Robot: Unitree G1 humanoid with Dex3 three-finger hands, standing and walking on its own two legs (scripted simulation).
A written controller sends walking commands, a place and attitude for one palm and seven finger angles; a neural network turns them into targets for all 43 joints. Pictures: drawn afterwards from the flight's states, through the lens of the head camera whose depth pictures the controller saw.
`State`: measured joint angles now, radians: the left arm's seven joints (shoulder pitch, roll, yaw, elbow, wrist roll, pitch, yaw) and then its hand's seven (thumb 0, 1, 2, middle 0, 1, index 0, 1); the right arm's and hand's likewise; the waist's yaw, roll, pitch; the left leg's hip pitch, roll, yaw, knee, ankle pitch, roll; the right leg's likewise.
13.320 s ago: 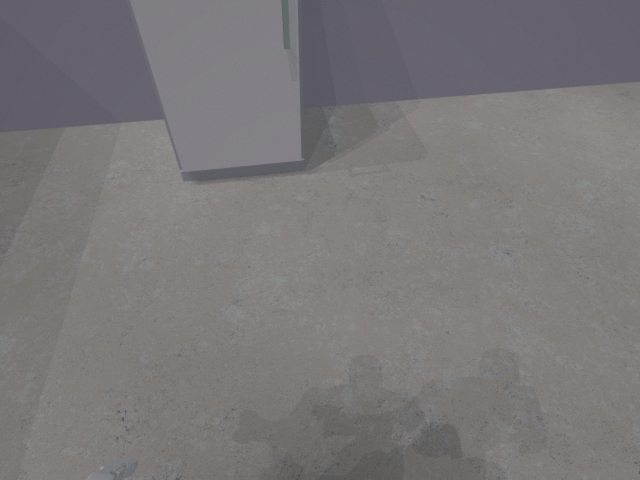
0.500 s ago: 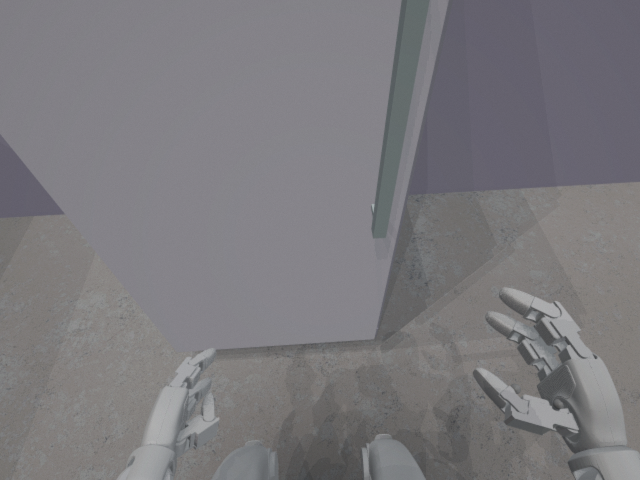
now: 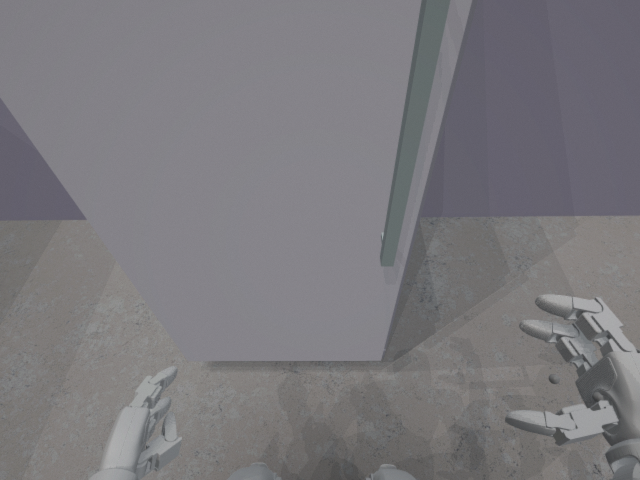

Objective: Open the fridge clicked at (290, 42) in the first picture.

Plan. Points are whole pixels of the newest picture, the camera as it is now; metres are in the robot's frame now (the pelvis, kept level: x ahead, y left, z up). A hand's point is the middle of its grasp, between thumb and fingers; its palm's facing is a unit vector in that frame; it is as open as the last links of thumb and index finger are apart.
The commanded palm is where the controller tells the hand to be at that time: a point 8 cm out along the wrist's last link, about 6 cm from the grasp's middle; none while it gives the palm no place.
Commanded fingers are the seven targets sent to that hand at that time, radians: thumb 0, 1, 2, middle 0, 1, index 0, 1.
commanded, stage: raise the hand to about handle height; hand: right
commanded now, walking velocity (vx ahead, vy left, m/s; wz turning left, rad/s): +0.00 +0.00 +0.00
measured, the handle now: (403, 149) +0.50 -0.08 +0.16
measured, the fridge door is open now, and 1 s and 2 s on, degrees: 0 0 0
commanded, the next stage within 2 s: move the hooked fingers beside the handle in 0.96 s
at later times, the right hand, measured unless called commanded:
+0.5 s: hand (595, 321) +0.28 -0.27 +0.11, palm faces +0.01 +1.00 -0.03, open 13.9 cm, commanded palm +0.25 -0.31 +0.11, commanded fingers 0.00 0.50 -0.30 0.30 1.20 0.30 1.20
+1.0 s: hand (591, 324) +0.27 -0.26 +0.11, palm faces +0.01 +1.00 -0.03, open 13.9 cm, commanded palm +0.25 -0.31 +0.11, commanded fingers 0.00 0.50 -0.30 0.30 1.20 0.30 1.20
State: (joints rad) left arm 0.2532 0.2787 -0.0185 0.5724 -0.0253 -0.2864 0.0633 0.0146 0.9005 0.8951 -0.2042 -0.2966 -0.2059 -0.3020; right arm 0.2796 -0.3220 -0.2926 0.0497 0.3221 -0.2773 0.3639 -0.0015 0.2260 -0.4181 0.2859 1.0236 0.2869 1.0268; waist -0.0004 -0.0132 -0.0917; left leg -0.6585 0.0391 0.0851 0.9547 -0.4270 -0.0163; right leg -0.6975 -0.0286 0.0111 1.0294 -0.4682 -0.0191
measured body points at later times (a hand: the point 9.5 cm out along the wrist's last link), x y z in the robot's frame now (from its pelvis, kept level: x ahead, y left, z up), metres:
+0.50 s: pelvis +0.01 +0.01 +0.02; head +0.03 +0.00 +0.47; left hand +0.17 +0.25 -0.05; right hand +0.27 -0.32 +0.11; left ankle +0.03 +0.14 -0.68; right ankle +0.03 -0.10 -0.68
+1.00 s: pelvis +0.01 +0.01 +0.02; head +0.02 +0.01 +0.47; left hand +0.17 +0.25 -0.05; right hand +0.27 -0.31 +0.12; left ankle +0.03 +0.14 -0.68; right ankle +0.03 -0.10 -0.68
